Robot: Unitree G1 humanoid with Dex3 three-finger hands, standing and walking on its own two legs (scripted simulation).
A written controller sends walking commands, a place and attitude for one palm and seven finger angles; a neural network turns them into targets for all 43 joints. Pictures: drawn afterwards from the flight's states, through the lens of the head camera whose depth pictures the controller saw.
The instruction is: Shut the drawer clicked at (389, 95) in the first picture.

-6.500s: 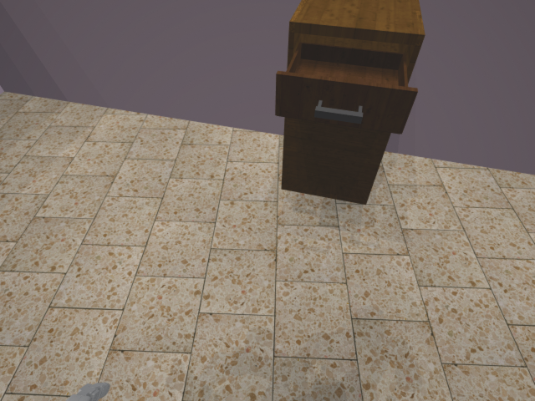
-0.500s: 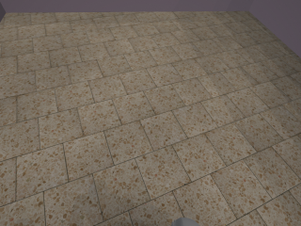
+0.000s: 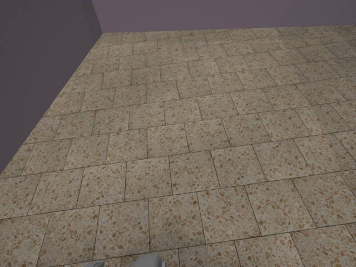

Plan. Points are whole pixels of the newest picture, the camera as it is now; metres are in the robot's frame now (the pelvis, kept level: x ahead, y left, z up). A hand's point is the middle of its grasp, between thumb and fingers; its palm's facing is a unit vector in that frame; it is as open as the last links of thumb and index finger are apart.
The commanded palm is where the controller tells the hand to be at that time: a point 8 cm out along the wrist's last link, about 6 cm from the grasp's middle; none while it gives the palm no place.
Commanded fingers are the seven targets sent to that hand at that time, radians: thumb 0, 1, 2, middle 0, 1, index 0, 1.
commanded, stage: turn to face it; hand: left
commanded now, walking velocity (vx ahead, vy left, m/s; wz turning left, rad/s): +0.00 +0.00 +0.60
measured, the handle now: out of the picture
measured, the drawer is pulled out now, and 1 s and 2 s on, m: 0.30 0.30 0.30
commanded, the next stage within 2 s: none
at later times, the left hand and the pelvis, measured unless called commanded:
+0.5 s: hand out of the picture -0.07 +0.28 -0.19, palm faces +0.36 -0.90 -0.24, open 7.4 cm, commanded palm none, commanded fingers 0.00 0.90 0.90 -0.20 -0.30 -0.20 -0.30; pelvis -0.02 +0.06 -0.01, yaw +18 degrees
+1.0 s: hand out of the picture +0.00 +0.26 -0.14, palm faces +0.53 -0.80 -0.28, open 7.4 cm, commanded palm none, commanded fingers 0.00 0.90 0.90 -0.20 -0.30 -0.20 -0.30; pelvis -0.02 +0.01 -0.01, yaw +34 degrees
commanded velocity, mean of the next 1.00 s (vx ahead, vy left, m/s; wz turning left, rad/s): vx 0.00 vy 0.00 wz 0.60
